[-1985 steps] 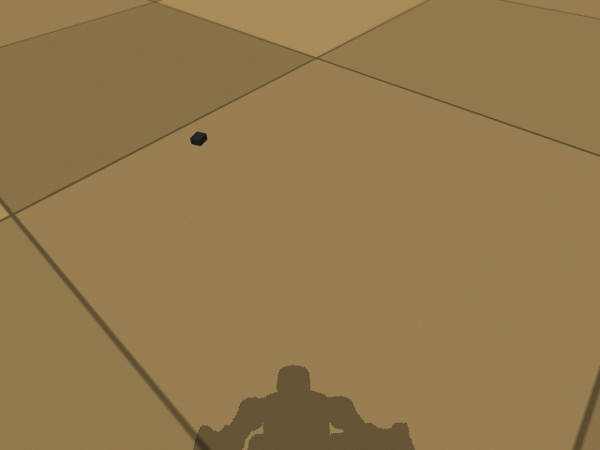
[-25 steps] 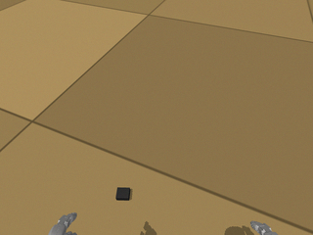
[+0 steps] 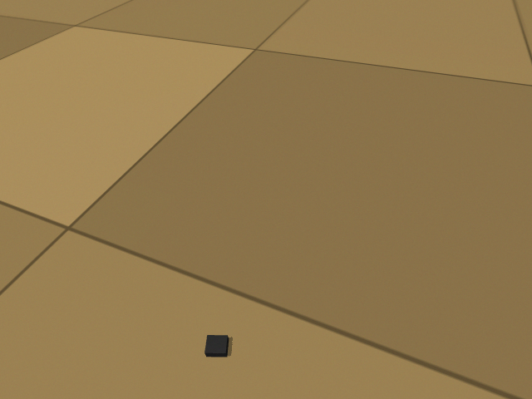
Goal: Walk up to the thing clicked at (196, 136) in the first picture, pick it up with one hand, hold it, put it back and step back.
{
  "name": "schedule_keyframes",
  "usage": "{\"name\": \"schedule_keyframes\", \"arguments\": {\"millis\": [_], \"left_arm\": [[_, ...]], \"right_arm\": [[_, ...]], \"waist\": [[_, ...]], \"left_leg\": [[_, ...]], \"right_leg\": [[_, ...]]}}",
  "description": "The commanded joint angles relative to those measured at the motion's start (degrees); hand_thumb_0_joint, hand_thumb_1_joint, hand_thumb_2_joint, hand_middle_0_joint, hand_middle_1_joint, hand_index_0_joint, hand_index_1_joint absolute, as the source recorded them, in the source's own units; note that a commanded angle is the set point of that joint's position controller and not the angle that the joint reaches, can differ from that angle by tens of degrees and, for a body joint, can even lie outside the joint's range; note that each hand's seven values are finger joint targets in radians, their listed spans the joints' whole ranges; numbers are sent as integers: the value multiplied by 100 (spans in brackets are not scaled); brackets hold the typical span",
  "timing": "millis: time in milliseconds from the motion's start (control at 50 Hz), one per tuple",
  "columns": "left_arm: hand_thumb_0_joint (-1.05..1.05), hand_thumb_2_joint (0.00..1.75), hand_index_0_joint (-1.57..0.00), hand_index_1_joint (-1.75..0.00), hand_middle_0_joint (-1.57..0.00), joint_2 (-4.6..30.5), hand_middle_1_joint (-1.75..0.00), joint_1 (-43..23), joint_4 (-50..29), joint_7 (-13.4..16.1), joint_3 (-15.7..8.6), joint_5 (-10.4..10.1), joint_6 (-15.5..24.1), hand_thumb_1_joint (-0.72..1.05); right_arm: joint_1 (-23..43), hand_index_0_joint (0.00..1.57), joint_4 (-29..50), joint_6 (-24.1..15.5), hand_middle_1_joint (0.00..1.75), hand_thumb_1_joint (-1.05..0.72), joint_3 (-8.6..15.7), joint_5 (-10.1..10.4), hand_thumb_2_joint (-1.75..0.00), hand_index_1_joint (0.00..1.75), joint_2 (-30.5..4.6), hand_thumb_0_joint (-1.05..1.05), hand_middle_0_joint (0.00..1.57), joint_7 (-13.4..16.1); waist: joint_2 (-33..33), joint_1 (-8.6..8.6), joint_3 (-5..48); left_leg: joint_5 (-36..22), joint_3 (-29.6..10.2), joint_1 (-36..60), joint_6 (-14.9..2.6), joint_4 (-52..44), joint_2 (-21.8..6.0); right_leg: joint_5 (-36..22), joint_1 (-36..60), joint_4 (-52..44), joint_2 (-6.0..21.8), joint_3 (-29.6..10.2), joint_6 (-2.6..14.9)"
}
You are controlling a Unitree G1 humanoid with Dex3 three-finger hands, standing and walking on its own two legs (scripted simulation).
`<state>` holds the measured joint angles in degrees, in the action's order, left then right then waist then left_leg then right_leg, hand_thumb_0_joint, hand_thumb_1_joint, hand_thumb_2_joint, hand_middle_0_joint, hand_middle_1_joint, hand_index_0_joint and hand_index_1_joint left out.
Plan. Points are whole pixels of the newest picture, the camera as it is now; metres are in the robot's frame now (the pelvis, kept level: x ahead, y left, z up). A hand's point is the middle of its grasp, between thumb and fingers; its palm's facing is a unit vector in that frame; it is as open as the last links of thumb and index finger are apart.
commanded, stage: stand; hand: left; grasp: from above
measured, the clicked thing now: (217, 345) +0.47 +0.24 -0.76
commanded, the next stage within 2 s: step back in 1.78 s
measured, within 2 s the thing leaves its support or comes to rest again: neither
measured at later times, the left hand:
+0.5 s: hand out of the picture +0.06 +0.23 -0.16, palm faces +0.01 -0.94 -0.33, open 7.4 cm
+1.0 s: hand out of the picture +0.09 +0.23 -0.15, palm faces +0.00 -0.94 -0.33, open 7.4 cm
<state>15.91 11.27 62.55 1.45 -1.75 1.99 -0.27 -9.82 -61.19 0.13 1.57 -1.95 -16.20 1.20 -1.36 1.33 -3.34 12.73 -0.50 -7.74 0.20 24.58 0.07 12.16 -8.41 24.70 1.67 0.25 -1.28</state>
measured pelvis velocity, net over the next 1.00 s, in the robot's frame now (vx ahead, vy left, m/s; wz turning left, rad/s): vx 0.02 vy -0.01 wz -0.02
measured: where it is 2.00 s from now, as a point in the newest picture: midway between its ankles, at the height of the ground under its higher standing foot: outside the picture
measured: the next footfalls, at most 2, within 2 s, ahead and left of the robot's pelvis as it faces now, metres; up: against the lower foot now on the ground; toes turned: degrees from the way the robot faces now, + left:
none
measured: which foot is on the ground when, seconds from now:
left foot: down 0.00-1.00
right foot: down 0.00-1.00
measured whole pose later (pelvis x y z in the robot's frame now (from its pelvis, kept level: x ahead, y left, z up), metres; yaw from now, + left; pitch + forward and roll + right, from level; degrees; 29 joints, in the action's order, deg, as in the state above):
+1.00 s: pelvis +0.02 -0.01 +0.01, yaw -1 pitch -3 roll +0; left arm 17.6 5.4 66.5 0.4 -1.9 1.0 0.3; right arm -7.0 -65.0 -0.2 0.5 -1.4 -18.7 0.8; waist -0.9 0.3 -3.6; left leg 11.3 0.2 -4.9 1.1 19.0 -1.2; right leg 10.5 -6.1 19.3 0.4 -0.4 -0.5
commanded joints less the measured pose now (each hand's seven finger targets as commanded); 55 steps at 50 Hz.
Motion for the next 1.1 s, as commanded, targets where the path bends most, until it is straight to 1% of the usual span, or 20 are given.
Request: {"name": "schedule_keyframes", "arguments": {"millis": [0,40,120,140,160,260,320,480,500,660,680,700,740,760,820,860,920,1020,1060,1080], "left_arm": [[0,90,-20,-30,-20,1129,-30,-301,-221,101,-236,-12,137,90],[0,90,-20,-30,-20,1140,-30,-277,-163,89,-225,-23,141,90],[0,90,-20,-30,-20,1181,-30,-399,-100,80,-228,-44,155,90],[0,90,-20,-30,-20,1168,-30,-332,-62,78,-215,-47,156,90],[0,90,-20,-30,-20,1206,-30,-407,-54,80,-231,-47,153,90],[0,90,-20,-30,-20,1245,-30,-464,30,64,-223,-50,140,90],[0,90,-20,-30,-20,1275,-30,-513,52,47,-228,-74,140,90],[0,90,-20,-30,-20,1254,-30,-606,86,29,-207,-83,158,90],[0,90,-20,-30,-20,1278,-30,-643,88,32,-215,-86,158,90],[0,90,-20,-30,-20,1287,-30,-686,113,14,-208,-89,161,90],[0,90,-20,-30,-20,1289,-30,-737,107,18,-217,-90,160,90],[0,90,-20,-30,-20,1271,-30,-679,119,14,-210,-96,166,90],[0,90,-20,-30,-20,1293,-30,-703,127,8,-213,-106,165,90],[0,90,-20,-30,-20,1280,-30,-678,124,4,-206,-108,166,90],[0,90,-20,-30,-20,1314,-30,-737,88,5,-221,-109,174,90],[0,90,-20,-30,-20,1312,-30,-777,76,5,-225,-117,172,90],[0,90,-20,-30,-20,1340,-30,-764,85,-5,-220,-114,167,90],[0,90,-20,-30,-20,1315,-30,-776,65,-15,-206,-117,165,90],[0,90,-20,-30,-20,1342,-30,-797,63,-12,-211,-117,173,90],[0,90,-20,-30,-20,1356,-30,-825,38,-9,-215,-117,181,90]], "right_arm": [[220,20,246,-108,30,-90,240,26,-90,30,-1064,0,20,51],[199,20,181,-127,30,-90,237,37,-90,30,-1088,0,20,44],[230,20,80,-141,30,-90,203,38,-90,30,-1103,0,20,48],[283,20,72,-146,30,-90,197,49,-90,30,-1105,0,20,41],[268,20,62,-148,30,-90,198,43,-90,30,-1111,0,20,44],[291,20,11,-133,30,-90,177,53,-90,30,-1164,0,20,31],[273,20,-34,-140,30,-90,157,58,-90,30,-1199,0,20,30],[375,20,-51,-162,30,-90,137,71,-90,30,-1259,0,20,31],[314,20,-68,-162,30,-90,141,71,-90,30,-1261,0,20,39],[390,20,-79,-153,30,-90,115,79,-90,30,-1273,0,20,22],[360,20,-82,-145,30,-90,117,83,-90,30,-1282,0,20,27],[372,20,-87,-149,30,-90,113,85,-90,30,-1277,0,20,26],[362,20,-97,-155,30,-90,97,88,-90,30,-1245,0,20,24],[416,20,-96,-159,30,-90,103,81,-90,30,-1310,0,20,22],[414,20,-104,-164,30,-90,111,82,-90,30,-1321,0,20,23],[393,20,-100,-162,30,-90,115,86,-90,30,-1347,0,20,30],[462,20,-100,-164,30,-90,95,85,-90,30,-1302,0,20,16],[473,20,-102,-163,30,-90,87,86,-90,30,-1347,0,20,10],[500,20,-88,-165,30,-90,108,89,-90,30,-1371,0,20,4],[496,20,-72,-166,30,-90,113,86,-90,30,-1371,0,20,4]], "waist": [[241,-76,-44],[189,-85,-16],[76,-70,120],[110,-38,107],[145,-70,77],[149,-66,56],[39,-77,74],[132,-76,258],[135,-113,289],[167,-106,236],[179,-146,264],[169,-113,315],[179,-131,327],[104,-104,316],[168,-113,425],[93,-154,439],[152,-115,361],[80,-120,317],[118,-134,379],[127,-147,472]], "left_leg": [[131,-524,-209,-137,-690,-483],[63,-537,-117,-129,-738,-506],[-164,-514,-133,-107,-806,-549],[-213,-534,-60,-108,-819,-554],[-205,-511,-118,-106,-830,-546],[-78,-507,-87,-116,-874,-579],[-83,-491,-123,-108,-899,-592],[-584,-458,148,-112,-849,-650],[-630,-446,154,-117,-841,-662],[-619,-434,183,-111,-853,-684],[-590,-421,159,-124,-842,-687],[-663,-431,237,-122,-825,-699],[-735,-413,234,-102,-876,-682],[-720,-402,228,-115,-857,-688],[-993,-399,321,-104,-812,-719],[-1030,-367,301,-111,-805,-731],[-922,-401,259,-83,-885,-712],[-741,-389,205,-95,-900,-725],[-848,-402,302,-98,-868,-747],[-1000,-383,331,-114,-832,-762]], "right_leg": [[106,-130,-757,431,-544,194],[77,-119,-810,453,-576,201],[-359,139,-782,477,-563,192],[-322,96,-788,460,-526,187],[-328,120,-799,462,-548,185],[-122,70,-867,465,-548,195],[-253,146,-855,480,-587,201],[-701,151,-822,481,-535,212],[-809,216,-813,510,-569,225],[-696,159,-857,488,-550,203],[-823,202,-859,502,-577,203],[-892,209,-831,510,-560,204],[-977,258,-816,510,-570,212],[-1005,222,-849,497,-570,194],[-1252,288,-784,523,-553,206],[-1367,353,-773,537,-582,215],[-1120,281,-797,496,-524,201],[-1008,264,-859,505,-563,195],[-1061,263,-822,517,-565,210],[-1265,313,-784,539,-557,227]]}}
